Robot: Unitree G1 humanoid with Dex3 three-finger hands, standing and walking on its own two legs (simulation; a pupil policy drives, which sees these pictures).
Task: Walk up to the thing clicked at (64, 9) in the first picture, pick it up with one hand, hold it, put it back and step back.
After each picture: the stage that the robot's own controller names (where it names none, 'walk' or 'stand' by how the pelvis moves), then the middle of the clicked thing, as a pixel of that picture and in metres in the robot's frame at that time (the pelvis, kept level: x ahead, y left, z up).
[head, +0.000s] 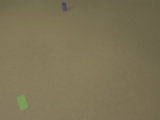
stand; (64, 7) +2.18 +0.23 -0.72
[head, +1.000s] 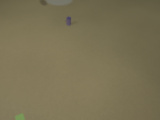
walk; (68, 21) +2.05 +0.10 -0.70
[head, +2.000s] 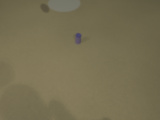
walk; (78, 38) +1.39 -0.04 -0.71
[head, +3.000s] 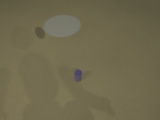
walk; (78, 75) +0.90 +0.00 -0.71
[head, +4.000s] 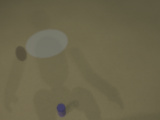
walk; (61, 110) +0.56 +0.16 -0.71
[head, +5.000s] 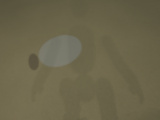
walk; out of the picture +0.40 +0.21 -0.71
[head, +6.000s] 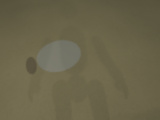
stand; out of the picture +0.37 +0.16 -0.72
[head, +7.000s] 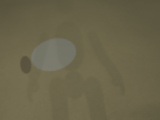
stand; out of the picture +0.35 +0.18 -0.72
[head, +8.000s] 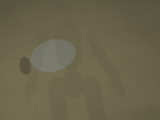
stand; out of the picture +0.34 +0.18 -0.72
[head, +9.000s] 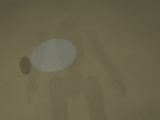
stand; out of the picture +0.33 +0.18 -0.72
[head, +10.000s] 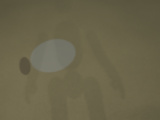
stand; out of the picture +0.34 +0.18 -0.72
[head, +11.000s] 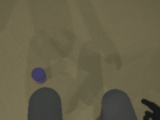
go down; (39, 76) +0.40 +0.20 -0.41
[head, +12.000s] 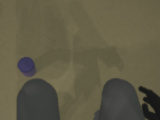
go down; (27, 67) +0.41 +0.23 -0.31
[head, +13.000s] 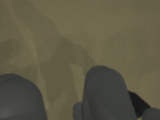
close in; out of the picture +0.38 +0.27 -0.22
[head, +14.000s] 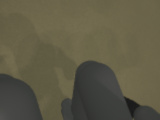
close; out of the picture +0.38 +0.27 -0.21
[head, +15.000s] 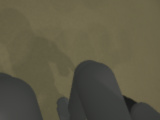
close; out of the picture +0.37 +0.27 -0.22
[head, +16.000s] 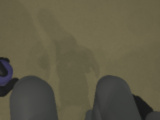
lift; out of the picture +0.32 +0.27 -0.10
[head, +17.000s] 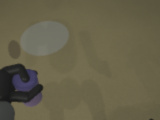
lift; (28, 88) +0.32 +0.18 +0.04
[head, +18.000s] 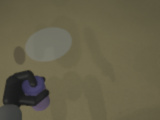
hold; (37, 94) +0.31 +0.17 +0.00
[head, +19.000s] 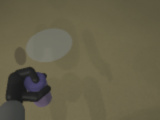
hold; (39, 90) +0.32 +0.17 +0.01
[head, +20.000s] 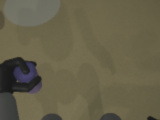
crouch; (29, 78) +0.37 +0.19 -0.06
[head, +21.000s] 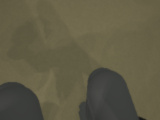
lower; out of the picture +0.42 +0.26 -0.16
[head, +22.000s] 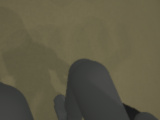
lower; out of the picture +0.41 +0.29 -0.22
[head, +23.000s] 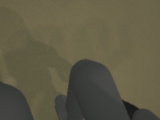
lower; out of the picture +0.40 +0.29 -0.22
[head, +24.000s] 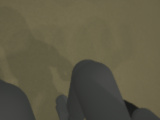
lower; out of the picture +0.40 +0.29 -0.22
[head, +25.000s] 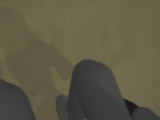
lower; out of the picture +0.40 +0.29 -0.22
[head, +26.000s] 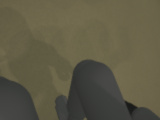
withdraw; out of the picture +0.38 +0.27 -0.22
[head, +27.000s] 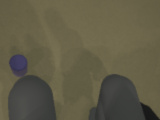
stand; (19, 66) +0.41 +0.24 -0.28
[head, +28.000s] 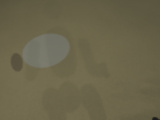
stand; out of the picture +0.34 +0.17 -0.64
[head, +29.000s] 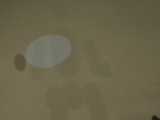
stand; out of the picture +0.36 +0.18 -0.66
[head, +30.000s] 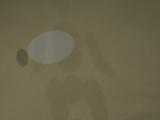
stand; out of the picture +0.36 +0.18 -0.67
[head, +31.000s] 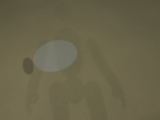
walk; out of the picture +0.38 +0.17 -0.72
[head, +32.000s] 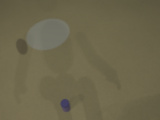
walk; (65, 105) +0.50 +0.19 -0.70
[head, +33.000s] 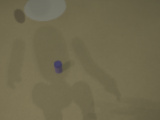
walk; (58, 67) +0.79 +0.18 -0.69
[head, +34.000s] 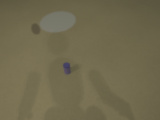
stand; (67, 68) +0.98 +0.19 -0.70
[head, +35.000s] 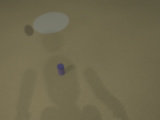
stand; (61, 69) +0.98 +0.22 -0.73
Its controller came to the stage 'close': yes
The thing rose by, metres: 0.71
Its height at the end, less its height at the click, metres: +0.00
